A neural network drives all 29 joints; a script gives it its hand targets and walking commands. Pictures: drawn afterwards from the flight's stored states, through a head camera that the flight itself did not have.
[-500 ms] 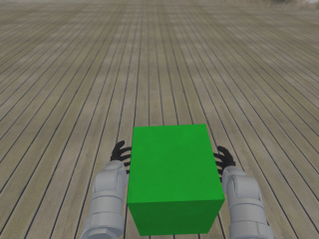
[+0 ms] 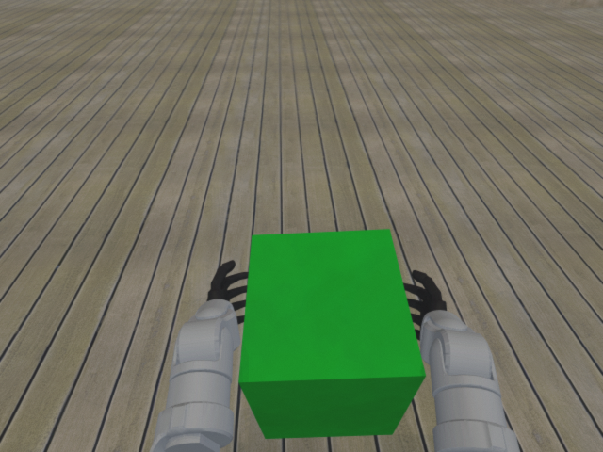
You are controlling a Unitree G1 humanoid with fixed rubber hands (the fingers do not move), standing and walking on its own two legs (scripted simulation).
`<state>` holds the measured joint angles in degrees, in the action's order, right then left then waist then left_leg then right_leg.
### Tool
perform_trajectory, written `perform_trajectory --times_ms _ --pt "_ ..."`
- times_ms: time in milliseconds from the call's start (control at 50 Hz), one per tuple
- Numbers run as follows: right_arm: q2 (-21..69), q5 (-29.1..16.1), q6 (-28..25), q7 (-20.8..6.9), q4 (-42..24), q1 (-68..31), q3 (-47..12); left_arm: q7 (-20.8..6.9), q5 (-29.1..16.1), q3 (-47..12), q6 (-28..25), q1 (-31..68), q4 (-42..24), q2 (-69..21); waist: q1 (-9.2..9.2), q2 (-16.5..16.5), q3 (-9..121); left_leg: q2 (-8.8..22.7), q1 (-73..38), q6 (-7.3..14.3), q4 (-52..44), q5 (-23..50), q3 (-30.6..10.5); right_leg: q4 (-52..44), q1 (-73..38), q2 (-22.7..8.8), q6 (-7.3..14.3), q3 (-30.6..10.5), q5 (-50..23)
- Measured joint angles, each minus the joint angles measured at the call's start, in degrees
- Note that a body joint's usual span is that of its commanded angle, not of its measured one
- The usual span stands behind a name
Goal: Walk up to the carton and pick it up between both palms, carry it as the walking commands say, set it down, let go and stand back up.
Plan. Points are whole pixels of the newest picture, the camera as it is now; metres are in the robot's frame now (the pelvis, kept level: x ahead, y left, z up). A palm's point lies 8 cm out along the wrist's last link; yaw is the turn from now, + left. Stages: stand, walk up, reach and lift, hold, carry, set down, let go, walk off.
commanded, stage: hold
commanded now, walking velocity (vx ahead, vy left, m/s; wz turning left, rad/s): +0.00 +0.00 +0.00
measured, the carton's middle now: (324, 338) +0.30 +0.00 -0.01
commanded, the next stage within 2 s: carry in 0.54 s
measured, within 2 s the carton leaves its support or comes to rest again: neither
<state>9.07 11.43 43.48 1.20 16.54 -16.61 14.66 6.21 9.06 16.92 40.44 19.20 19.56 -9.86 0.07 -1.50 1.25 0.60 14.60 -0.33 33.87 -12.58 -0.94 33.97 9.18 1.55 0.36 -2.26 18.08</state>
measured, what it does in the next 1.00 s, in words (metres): stands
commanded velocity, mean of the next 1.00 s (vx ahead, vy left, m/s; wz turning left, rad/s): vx -0.11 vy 0.00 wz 0.00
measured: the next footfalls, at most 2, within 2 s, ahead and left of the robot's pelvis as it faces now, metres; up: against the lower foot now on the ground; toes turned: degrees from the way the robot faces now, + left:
none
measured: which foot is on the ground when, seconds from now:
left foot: down 0.00-1.00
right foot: down 0.00-1.00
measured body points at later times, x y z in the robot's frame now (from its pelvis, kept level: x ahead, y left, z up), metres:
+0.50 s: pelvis +0.00 +0.00 +0.00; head -0.06 +0.02 +0.45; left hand +0.31 +0.15 +0.04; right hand +0.30 -0.15 +0.05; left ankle +0.07 +0.12 -0.73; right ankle +0.01 -0.12 -0.73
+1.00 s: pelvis -0.02 +0.00 +0.00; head -0.06 +0.02 +0.44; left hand +0.27 +0.15 +0.10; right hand +0.26 -0.14 +0.10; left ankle +0.07 +0.12 -0.73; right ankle +0.01 -0.12 -0.73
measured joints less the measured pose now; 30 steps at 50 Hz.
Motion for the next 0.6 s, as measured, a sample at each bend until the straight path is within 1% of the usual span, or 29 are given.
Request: perform_trajectory --times_ms 540,600 --pt "-0.07 0.00 0.21 0.00 0.51 0.27 -0.37 -0.02 0.00 -0.20 0.56 -0.58 -0.02 0.18 0.00 0.00 0.25 0.00 -0.06 0.00 0.00 0.03 0.00 0.00 -0.04 0.02 0.00 -0.05 -0.02" --pt "-0.09 0.01 1.11 0.16 -0.44 0.27 -0.65 -0.13 0.01 -0.28 1.09 -0.49 -0.47 0.19 0.00 0.00 0.44 0.00 0.21 0.01 -0.01 0.12 0.00 0.01 0.24 0.02 -0.10 -0.05 -0.07"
